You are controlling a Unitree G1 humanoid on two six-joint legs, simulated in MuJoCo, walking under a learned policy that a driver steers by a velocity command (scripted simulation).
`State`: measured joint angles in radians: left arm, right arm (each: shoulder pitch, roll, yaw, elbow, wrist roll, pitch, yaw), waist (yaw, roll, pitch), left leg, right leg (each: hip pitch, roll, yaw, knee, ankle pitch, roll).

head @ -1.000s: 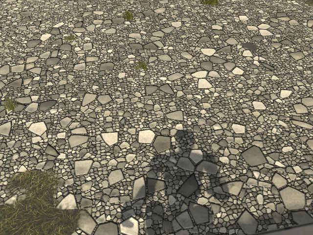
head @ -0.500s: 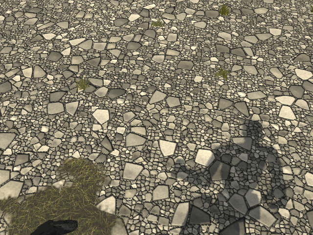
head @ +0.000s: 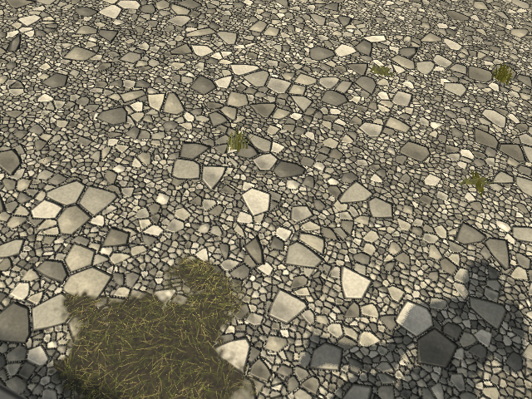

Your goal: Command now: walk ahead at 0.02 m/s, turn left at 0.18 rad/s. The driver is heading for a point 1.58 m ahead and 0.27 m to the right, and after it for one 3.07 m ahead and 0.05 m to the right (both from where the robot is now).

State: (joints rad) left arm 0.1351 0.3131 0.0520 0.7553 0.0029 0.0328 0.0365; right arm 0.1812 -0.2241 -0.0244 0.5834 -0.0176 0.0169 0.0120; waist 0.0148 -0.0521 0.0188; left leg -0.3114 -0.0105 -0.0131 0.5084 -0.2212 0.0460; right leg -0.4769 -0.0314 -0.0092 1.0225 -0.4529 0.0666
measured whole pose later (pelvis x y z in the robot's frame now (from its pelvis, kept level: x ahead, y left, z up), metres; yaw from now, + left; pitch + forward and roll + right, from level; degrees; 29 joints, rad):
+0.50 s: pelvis -0.01 -0.01 +0.00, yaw +1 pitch +0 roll +0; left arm 0.23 0.21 -0.02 0.83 0.01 0.01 0.03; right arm 0.21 -0.22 -0.03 0.74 -0.01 0.02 -0.02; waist 0.00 0.01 0.01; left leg -0.26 -0.03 -0.02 0.44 -0.17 0.03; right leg -0.16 0.00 0.00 0.43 -0.26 0.00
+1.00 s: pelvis -0.01 -0.01 +0.01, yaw +0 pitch -1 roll +0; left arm 0.26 0.22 -0.02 0.94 0.01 0.01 0.05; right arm 0.19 -0.22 -0.03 0.95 0.00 0.01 -0.04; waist 0.00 0.00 0.02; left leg -0.21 -0.02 -0.02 0.36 -0.14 0.02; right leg -0.10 0.01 0.01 0.35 -0.23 0.00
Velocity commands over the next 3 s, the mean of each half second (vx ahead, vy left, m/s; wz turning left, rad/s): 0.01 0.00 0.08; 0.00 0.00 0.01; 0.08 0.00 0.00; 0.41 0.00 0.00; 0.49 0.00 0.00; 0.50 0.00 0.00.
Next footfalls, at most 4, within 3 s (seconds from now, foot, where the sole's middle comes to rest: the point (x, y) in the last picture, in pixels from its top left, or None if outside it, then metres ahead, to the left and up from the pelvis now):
0.18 right None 0.01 -0.13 -0.78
2.16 right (321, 395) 0.56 -0.20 -0.96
2.60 left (239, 306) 0.82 0.05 -0.96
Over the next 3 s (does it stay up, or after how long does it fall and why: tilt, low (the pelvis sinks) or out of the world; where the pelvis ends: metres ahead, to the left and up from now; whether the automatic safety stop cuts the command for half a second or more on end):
stays up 0.86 -0.04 -0.17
